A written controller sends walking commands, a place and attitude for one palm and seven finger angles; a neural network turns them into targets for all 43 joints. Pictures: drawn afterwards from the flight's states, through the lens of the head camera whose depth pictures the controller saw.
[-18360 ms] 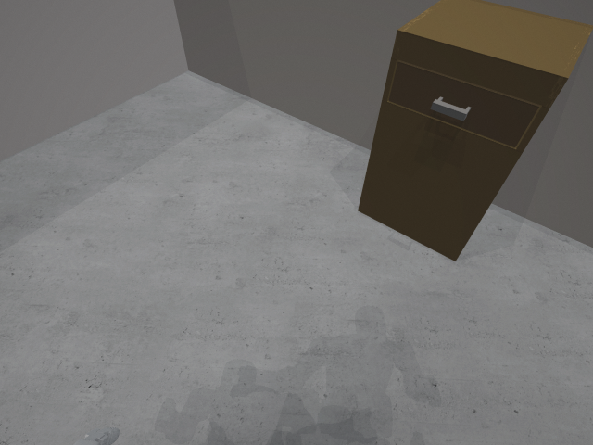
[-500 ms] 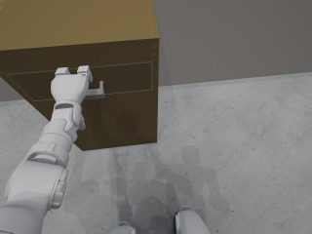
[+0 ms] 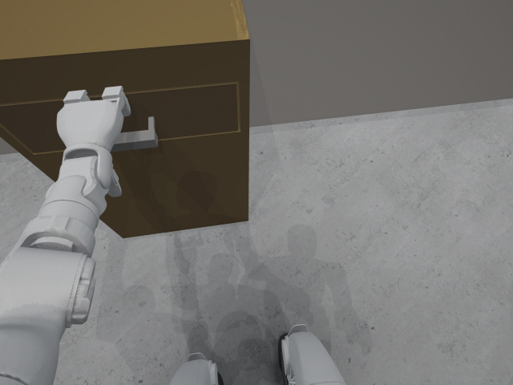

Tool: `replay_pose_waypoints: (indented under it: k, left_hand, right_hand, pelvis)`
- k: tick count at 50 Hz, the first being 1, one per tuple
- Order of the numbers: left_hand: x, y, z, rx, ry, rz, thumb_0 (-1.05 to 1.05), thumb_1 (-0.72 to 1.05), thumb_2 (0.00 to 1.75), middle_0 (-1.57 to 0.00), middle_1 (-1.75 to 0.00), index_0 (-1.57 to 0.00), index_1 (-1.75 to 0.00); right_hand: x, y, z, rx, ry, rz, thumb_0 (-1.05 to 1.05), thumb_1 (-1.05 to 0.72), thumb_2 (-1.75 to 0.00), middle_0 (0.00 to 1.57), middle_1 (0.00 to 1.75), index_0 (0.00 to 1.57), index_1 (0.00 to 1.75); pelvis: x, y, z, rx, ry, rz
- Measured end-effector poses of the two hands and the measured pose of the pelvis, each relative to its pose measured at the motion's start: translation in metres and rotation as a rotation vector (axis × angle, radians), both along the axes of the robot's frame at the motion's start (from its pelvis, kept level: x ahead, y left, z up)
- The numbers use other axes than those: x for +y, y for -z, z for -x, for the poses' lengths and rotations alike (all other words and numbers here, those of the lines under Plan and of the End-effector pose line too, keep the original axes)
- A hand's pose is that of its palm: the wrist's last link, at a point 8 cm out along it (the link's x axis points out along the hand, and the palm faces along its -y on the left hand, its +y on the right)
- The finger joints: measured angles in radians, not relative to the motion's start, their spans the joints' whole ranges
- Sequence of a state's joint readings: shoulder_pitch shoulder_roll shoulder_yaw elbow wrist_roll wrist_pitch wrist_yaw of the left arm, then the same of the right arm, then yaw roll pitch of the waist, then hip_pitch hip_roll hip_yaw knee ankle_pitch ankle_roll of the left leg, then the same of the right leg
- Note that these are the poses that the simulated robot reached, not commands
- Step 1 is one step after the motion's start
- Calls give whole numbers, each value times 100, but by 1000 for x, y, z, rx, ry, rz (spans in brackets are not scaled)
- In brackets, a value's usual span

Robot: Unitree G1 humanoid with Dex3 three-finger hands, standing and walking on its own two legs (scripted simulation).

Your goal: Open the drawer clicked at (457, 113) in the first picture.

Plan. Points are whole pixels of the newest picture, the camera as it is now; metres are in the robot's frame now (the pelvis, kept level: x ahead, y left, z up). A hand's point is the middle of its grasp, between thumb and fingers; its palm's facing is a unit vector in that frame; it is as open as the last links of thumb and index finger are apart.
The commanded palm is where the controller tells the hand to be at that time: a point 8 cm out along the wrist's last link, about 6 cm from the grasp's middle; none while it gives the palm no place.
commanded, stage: re-aim the fingers above the handle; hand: left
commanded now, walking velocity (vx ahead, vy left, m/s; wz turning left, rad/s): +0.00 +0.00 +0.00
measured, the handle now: (127, 132) +0.58 +0.19 -0.05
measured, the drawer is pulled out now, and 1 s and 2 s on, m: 0.00 0.00 0.00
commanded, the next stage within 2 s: lower the fingers behind the handle in 0.98 s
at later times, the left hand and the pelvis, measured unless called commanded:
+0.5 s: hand (108, 142) +0.52 +0.20 +0.00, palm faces -0.06 +0.00 -1.00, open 13.8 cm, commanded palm +0.49 +0.20 +0.06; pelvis +0.02 +0.01 +0.01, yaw +0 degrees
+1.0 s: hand (108, 143) +0.51 +0.20 +0.00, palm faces -0.06 +0.00 -1.00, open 13.8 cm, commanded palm +0.50 +0.20 +0.06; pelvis +0.02 +0.00 +0.01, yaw +0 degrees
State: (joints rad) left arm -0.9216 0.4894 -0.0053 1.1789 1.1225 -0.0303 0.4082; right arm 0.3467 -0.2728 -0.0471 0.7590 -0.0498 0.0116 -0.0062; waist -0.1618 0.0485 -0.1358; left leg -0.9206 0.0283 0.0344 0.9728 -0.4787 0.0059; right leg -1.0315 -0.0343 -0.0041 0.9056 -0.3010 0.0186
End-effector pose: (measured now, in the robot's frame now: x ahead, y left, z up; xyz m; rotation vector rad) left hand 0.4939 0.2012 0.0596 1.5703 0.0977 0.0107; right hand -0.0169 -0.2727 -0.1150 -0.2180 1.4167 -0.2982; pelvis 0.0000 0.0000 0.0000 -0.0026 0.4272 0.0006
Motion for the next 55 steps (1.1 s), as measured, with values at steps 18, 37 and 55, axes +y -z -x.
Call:
replay_pose_waypoints:
  k: [18,37,55]
  left_hand:
    - [-2,0,-5,-14,15,4,0,-49,30,-32,-120,-32,-120]
    - [3,2,4,-1,3,-6,0,-49,30,-32,-120,-32,-120]
    - [-2,4,-6,1,8,3,0,-49,30,-32,-120,-32,-120]
  right_hand:
    - [8,-2,-22,-14,-11,-13,0,-90,-90,20,30,20,30]
    - [5,-2,-41,-33,-24,-23,0,-90,-90,20,30,20,30]
    - [0,-3,-28,-15,-12,0,0,-90,-90,20,30,20,30]
  pelvis:
    - [5,-3,-12,0,-7,11]
    - [1,-8,-19,-16,-9,8]
    - [1,-4,-15,0,-6,7]
